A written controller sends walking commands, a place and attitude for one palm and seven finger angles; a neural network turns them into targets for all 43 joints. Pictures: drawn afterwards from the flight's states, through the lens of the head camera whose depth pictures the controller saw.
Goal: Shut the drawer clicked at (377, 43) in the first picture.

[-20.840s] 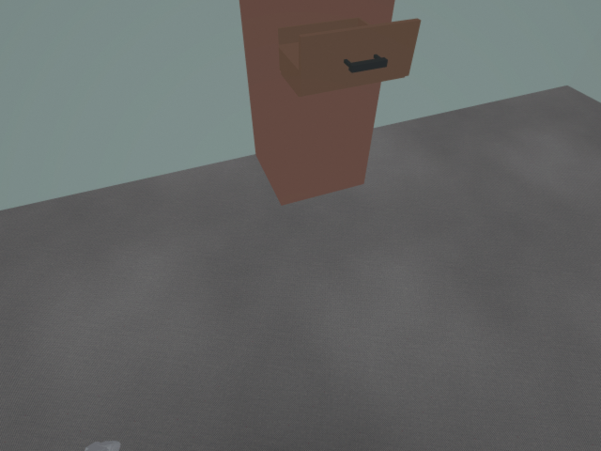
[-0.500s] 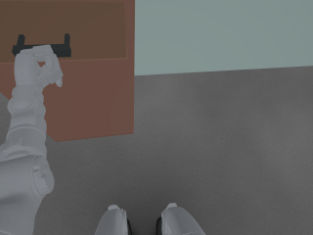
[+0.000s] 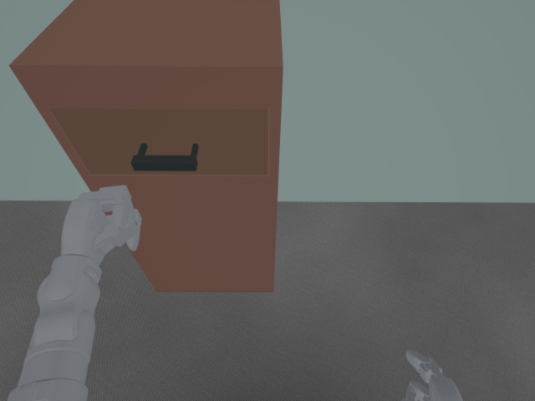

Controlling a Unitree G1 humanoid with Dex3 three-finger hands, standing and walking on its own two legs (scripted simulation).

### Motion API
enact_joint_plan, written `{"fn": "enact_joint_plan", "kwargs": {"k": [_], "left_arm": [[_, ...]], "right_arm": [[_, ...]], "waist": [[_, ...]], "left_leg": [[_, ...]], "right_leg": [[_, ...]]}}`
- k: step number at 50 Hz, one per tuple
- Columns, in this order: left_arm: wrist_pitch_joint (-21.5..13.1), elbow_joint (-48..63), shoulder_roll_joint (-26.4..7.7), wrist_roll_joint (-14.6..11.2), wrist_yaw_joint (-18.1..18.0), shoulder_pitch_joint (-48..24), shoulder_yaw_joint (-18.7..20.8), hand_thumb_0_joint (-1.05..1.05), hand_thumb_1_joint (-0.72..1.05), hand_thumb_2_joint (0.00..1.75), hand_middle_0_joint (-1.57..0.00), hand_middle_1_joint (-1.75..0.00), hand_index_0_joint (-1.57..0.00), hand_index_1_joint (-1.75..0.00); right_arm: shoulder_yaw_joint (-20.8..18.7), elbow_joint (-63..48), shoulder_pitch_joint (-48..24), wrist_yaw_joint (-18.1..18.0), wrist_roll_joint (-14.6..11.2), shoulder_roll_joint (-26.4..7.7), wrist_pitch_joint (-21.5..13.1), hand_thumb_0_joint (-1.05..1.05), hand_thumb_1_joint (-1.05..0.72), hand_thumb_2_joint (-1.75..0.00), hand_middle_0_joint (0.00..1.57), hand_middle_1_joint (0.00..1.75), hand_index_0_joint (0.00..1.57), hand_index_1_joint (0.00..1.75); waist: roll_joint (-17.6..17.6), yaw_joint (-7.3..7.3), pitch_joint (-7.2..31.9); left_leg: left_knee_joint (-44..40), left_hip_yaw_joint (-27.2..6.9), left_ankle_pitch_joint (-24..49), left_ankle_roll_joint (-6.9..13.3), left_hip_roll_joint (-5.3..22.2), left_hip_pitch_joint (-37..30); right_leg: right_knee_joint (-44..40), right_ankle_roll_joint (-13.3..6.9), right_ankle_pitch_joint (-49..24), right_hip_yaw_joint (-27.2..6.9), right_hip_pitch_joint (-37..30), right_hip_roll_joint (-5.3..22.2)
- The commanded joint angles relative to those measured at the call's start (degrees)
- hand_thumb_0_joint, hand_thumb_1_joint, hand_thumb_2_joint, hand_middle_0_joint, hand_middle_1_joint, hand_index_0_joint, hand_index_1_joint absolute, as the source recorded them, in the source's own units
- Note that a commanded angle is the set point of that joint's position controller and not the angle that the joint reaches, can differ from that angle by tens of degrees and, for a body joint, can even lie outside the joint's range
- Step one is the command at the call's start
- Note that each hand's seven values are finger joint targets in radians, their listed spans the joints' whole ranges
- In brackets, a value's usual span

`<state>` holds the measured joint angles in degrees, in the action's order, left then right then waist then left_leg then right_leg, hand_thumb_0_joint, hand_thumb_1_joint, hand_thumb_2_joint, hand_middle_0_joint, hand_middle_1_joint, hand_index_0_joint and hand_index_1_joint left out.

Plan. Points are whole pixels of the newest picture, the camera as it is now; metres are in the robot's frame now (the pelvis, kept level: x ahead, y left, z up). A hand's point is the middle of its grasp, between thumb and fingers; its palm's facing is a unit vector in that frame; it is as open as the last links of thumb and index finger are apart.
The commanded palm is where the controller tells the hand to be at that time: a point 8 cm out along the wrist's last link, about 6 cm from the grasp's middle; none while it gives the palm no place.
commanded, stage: draw the hand back to the body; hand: left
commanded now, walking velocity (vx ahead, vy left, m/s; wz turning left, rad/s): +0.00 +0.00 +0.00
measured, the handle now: (167, 155) +0.56 +0.22 +0.02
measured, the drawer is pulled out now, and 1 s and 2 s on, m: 0.00 0.00 0.00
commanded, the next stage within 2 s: step back with the hand held close in 0.86 s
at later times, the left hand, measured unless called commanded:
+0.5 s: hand (70, 280) +0.23 +0.22 +0.16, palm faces +0.32 -0.88 -0.34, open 3.3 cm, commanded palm +0.17 +0.26 +0.18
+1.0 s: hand (28, 326) +0.17 +0.22 +0.18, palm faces +0.38 -0.84 -0.39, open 3.3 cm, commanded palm +0.12 +0.26 +0.21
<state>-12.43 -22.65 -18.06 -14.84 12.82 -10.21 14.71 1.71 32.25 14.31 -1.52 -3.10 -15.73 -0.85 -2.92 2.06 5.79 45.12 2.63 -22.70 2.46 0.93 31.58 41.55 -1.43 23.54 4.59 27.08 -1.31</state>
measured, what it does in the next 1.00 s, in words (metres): stands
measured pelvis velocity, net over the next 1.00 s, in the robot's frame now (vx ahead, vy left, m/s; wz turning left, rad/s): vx -0.01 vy -0.02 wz -0.01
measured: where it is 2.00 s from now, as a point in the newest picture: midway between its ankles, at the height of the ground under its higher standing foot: outside the picture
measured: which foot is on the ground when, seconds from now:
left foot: down 0.00-1.00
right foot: down 0.00-1.00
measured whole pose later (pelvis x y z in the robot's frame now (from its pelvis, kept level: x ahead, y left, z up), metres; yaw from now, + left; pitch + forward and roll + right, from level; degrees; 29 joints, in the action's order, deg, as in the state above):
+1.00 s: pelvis -0.01 -0.02 +0.03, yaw +0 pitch -6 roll -1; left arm -6.2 23.9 -18.5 -4.2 -5.6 30.5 14.8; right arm 1.1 35.6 11.5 -3.9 -0.3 -13.7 -5.6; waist -4.9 -3.3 -1.1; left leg 24.5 3.3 -13.6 1.2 0.7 5.4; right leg 21.2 -2.4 14.4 3.5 1.4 -2.1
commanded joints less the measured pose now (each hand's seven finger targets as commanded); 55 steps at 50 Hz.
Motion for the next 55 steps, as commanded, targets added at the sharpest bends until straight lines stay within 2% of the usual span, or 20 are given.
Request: {"fn": "enact_joint_plan", "kwargs": {"k": [1,2,4,8,10,13,14,17,18,22,23,26,33,35,38,45,49,50,52,55], "left_arm": [[0.2,22.5,-10.5,6.5,-9.7,-10.0,-0.9,0.0,0.9,0.9,-1.4,-1.6,-1.4,-1.6],[1.6,22.8,-8.5,7.5,-12.1,-6.7,-3.0,0.0,0.9,0.9,-1.4,-1.6,-1.4,-1.6],[3.4,24.6,-10.4,8.5,-15.3,-4.7,-1.7,0.0,0.9,0.9,-1.4,-1.6,-1.4,-1.6],[5.1,29.6,-12.3,9.7,-18.1,-1.8,0.5,0.0,0.9,0.9,-1.4,-1.6,-1.4,-1.6],[5.4,32.8,-11.0,10.0,-18.5,0.9,0.1,0.0,0.9,0.9,-1.4,-1.6,-1.4,-1.6],[5.7,36.1,-10.8,10.2,-18.9,5.2,0.3,0.0,0.9,0.9,-1.4,-1.6,-1.4,-1.6],[5.7,37.6,-9.6,10.1,-18.8,7.3,-0.3,0.0,0.9,0.9,-1.4,-1.6,-1.4,-1.6],[5.8,40.3,-9.8,10.1,-19.0,13.4,1.3,0.0,0.9,0.9,-1.4,-1.6,-1.4,-1.6],[5.8,40.8,-10.1,10.2,-18.8,15.2,1.5,0.0,0.9,0.9,-1.4,-1.6,-1.4,-1.6],[5.1,48.0,-10.4,10.1,-18.8,20.7,3.3,0.0,0.9,0.9,-1.4,-1.6,-1.4,-1.6],[5.2,48.6,-11.2,10.1,-18.8,22.8,4.4,0.0,0.9,0.9,-1.4,-1.6,-1.4,-1.6],[4.5,53.5,-10.8,10.1,-18.9,26.8,5.0,0.0,0.9,0.9,-1.4,-1.6,-1.4,-1.6],[3.2,58.9,-11.5,9.8,-19.1,37.5,8.1,0.0,0.9,0.9,-1.4,-1.6,-1.4,-1.6],[2.6,60.3,-10.8,10.0,-19.2,37.8,7.7,0.0,0.9,0.9,-1.4,-1.6,-1.4,-1.6],[2.8,57.6,-9.2,10.3,-19.2,36.5,6.2,0.0,0.9,0.9,-1.4,-1.6,-1.4,-1.6],[2.1,59.2,-10.7,10.3,-19.7,35.7,7.5,0.0,0.9,0.9,-1.4,-1.6,-1.4,-1.6],[2.2,59.5,-10.1,10.4,-19.7,35.6,7.0,0.0,0.9,0.9,-1.4,-1.6,-1.4,-1.6],[-0.5,65.4,-18.5,10.7,-20.1,27.9,15.6,0.0,0.9,0.9,-1.4,-1.6,-1.4,-1.6],[-0.7,56.8,-11.7,11.3,-19.4,38.5,11.2,0.0,0.9,0.9,-1.4,-1.6,-1.4,-1.6],[-1.2,57.8,-10.2,11.5,-19.1,42.4,9.8,0.0,0.9,0.9,-1.4,-1.6,-1.4,-1.6]], "right_arm": [[-2.8,-7.7,-4.6,-2.1,0.0,-5.7,-2.0,0.0,-0.9,-0.9,0.2,0.3,0.2,0.3],[-2.4,-7.6,-5.5,-2.3,0.0,-5.6,-1.9,0.0,-0.9,-0.9,0.2,0.3,0.2,0.3],[-2.0,-7.1,-6.9,-2.9,0.2,-5.7,-1.5,0.0,-0.9,-0.9,0.2,0.3,0.2,0.3],[-1.6,-6.3,-9.1,-3.5,0.7,-5.5,-1.2,0.0,-0.9,-0.9,0.2,0.3,0.2,0.3],[-1.2,-6.4,-9.9,-3.4,0.9,-4.9,-1.5,0.0,-0.9,-0.9,0.2,0.3,0.2,0.3],[-1.1,-6.1,-10.8,-3.1,1.3,-4.8,-2.2,0.0,-0.9,-0.9,0.2,0.3,0.2,0.3],[-1.1,-6.3,-11.0,-3.0,1.5,-4.5,-2.4,0.0,-0.9,-0.9,0.2,0.3,0.2,0.3],[-1.3,-6.3,-11.2,-2.6,1.9,-4.4,-3.0,0.0,-0.9,-0.9,0.2,0.3,0.2,0.3],[-1.3,-6.1,-11.6,-2.4,1.9,-4.5,-3.0,0.0,-0.9,-0.9,0.2,0.3,0.2,0.3],[-1.7,-6.6,-11.7,-2.1,2.3,-4.0,-3.6,0.0,-0.9,-0.9,0.2,0.3,0.2,0.3],[-1.8,-6.5,-12.0,-2.1,2.5,-4.2,-3.7,0.0,-0.9,-0.9,0.2,0.3,0.2,0.3],[-2.0,-6.8,-11.9,-1.9,2.6,-3.7,-4.4,0.0,-0.9,-0.9,0.2,0.3,0.2,0.3],[-2.7,-7.0,-11.8,-2.3,2.6,-3.4,-6.0,0.0,-0.9,-0.9,0.2,0.3,0.2,0.3],[-2.7,-6.8,-11.4,-2.4,2.6,-3.4,-6.6,0.0,-0.9,-0.9,0.2,0.3,0.2,0.3],[-3.0,-6.1,-10.9,-2.7,2.5,-3.6,-6.8,0.0,-0.9,-0.9,0.2,0.3,0.2,0.3],[-2.9,-6.3,-11.1,-3.2,2.7,-3.4,-7.8,0.0,-0.9,-0.9,0.2,0.3,0.2,0.3],[-2.6,-6.1,-11.3,-3.0,2.7,-3.1,-8.2,0.0,-0.9,-0.9,0.2,0.3,0.2,0.3],[-2.7,-8.1,-10.5,-2.6,2.5,-4.2,-6.9,0.0,-0.9,-0.9,0.2,0.3,0.2,0.3],[-3.1,-6.8,-9.5,-2.3,3.1,-3.0,-5.3,0.0,-0.9,-0.9,0.2,0.3,0.2,0.3],[-3.8,-7.9,-9.6,-2.1,3.2,-3.6,-3.8,0.0,-0.9,-0.9,0.2,0.3,0.2,0.3]], "waist": [[-2.3,-1.02,11.3],[-1.1,-1.38,9.0],[1.7,-1.77,6.8],[2.4,-2.63,4.8],[-0.8,-3.03,5.1],[0.5,-3.41,2.1],[-1.5,-3.56,2.2],[1.2,-4.07,1.0],[1.1,-4.26,-0.6],[-0.4,-4.58,0.5],[1.6,-4.89,-0.7],[-0.4,-4.97,-1.0],[2.3,-5.6,-4.6],[0.6,-5.24,-4.5],[2.1,-4.59,-7.2],[1.4,-5.45,-4.2],[-1.5,-5.42,-5.9],[0.4,-3.38,-10.7],[4.9,-2.86,-8.5],[1.0,-2.78,-3.6]], "left_leg": [[-11.2,-3.4,19.3,-0.6,0.2,-19.3],[-12.8,-3.8,17.7,-0.7,0.6,-19.5],[-15.4,-3.7,16.2,-0.4,0.7,-20.4],[-18.9,-2.7,17.5,0.0,0.4,-23.4],[-20.3,-2.5,19.7,-0.2,0.2,-26.4],[-22.3,-2.6,20.1,-0.3,0.3,-27.8],[-22.8,-2.4,20.7,-0.3,0.3,-28.8],[-23.7,-2.3,22.3,-0.3,0.4,-29.6],[-23.9,-2.1,21.9,-0.3,0.3,-29.4],[-23.9,-1.8,24.3,-0.2,0.2,-30.9],[-23.8,-1.8,24.0,-0.2,0.2,-30.6],[-23.5,-1.7,24.0,-0.2,0.2,-30.8],[-22.9,-1.4,20.6,0.0,0.3,-29.5],[-22.7,-1.4,20.0,0.0,0.3,-29.5],[-22.9,-1.4,17.7,0.2,0.4,-29.3],[-22.9,-1.7,18.0,0.3,0.3,-29.6],[-23.3,-2.0,17.9,-0.3,0.4,-29.2],[-21.8,-3.2,13.1,0.7,1.5,-24.2],[-20.1,-3.3,14.6,0.7,1.6,-24.9],[-21.2,-2.8,20.0,0.7,2.5,-25.2]], "right_leg": [[-10.3,-0.5,-20.4,-4.3,-6.3,1.3],[-11.3,-0.4,-19.0,-4.0,-7.6,1.4],[-13.6,-0.3,-18.4,-4.2,-10.4,1.4],[-17.6,-0.2,-20.2,-4.8,-15.6,1.7],[-18.6,-0.3,-21.8,-4.7,-17.6,1.7],[-21.0,-0.2,-21.2,-4.4,-18.5,1.4],[-21.3,-0.3,-21.8,-4.5,-19.4,1.5],[-22.2,-0.1,-23.3,-4.1,-20.9,1.5],[-23.2,-0.2,-22.7,-4.4,-20.6,1.3],[-23.2,-0.1,-25.4,-4.5,-22.6,1.7],[-24.0,0.0,-25.3,-4.6,-22.3,1.6],[-24.0,0.1,-25.1,-4.7,-22.3,1.9],[-26.0,0.2,-21.7,-5.4,-20.0,1.8],[-25.5,0.3,-21.2,-5.5,-19.7,2.0],[-26.4,0.4,-18.0,-5.3,-17.5,2.0],[-25.5,0.3,-18.5,-5.8,-19.5,2.4],[-25.4,0.0,-18.0,-5.5,-19.1,2.1],[-28.5,0.5,-19.6,-12.4,-12.9,5.3],[-27.9,0.4,-21.8,-11.8,-12.7,6.8],[-24.2,1.0,-26.8,-9.7,-15.3,6.5]]}}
